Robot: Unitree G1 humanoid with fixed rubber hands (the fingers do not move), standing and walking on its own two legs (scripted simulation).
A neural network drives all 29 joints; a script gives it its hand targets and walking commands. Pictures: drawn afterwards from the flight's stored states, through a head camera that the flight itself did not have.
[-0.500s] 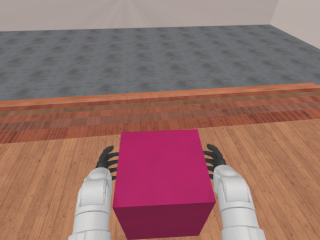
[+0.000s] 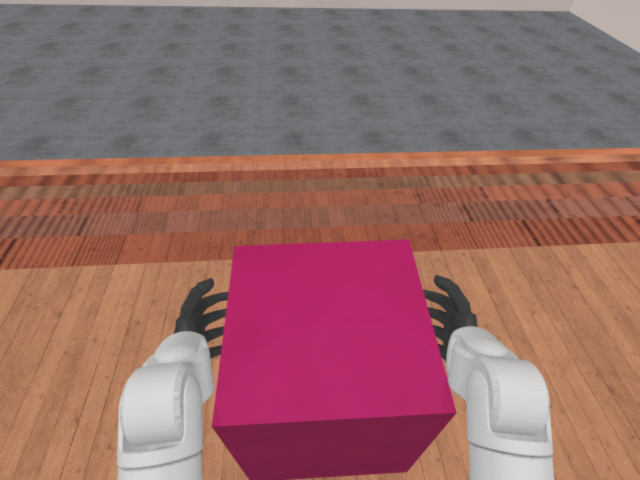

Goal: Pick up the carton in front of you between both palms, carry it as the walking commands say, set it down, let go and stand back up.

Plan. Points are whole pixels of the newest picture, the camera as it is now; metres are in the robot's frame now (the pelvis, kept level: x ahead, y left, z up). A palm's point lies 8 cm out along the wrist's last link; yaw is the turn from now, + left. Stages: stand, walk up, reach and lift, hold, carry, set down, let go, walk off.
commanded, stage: carry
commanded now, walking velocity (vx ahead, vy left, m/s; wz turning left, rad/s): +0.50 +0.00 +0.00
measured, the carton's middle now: (326, 366) +0.27 +0.01 +0.01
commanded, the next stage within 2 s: none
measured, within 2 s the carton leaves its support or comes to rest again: neither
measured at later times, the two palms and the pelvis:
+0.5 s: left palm (259, 189) +0.55 +0.12 +0.06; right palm (435, 189) +0.57 -0.18 +0.06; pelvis +0.30 -0.05 +0.01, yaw +2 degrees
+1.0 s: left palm (266, 76) +0.92 +0.14 +0.09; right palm (397, 83) +0.90 -0.15 +0.10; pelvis +0.62 +0.01 +0.00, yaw -1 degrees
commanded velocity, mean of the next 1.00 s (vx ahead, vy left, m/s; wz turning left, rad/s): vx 0.50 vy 0.00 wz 0.00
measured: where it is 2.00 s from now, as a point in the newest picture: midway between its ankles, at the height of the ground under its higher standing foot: (324, 262)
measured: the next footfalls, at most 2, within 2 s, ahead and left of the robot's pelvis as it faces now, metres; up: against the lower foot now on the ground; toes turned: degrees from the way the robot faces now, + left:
right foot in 0.38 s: +0.40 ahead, -0.11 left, +0.00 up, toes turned -11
left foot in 0.88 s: +0.74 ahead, +0.07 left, +0.00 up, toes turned +11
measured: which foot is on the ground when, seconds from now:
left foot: down 0.00-0.40, up 0.42-0.86, down 0.88-1.00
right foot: down 0.00-0.00, up 0.02-0.36, down 0.38-0.92, up 0.94-1.00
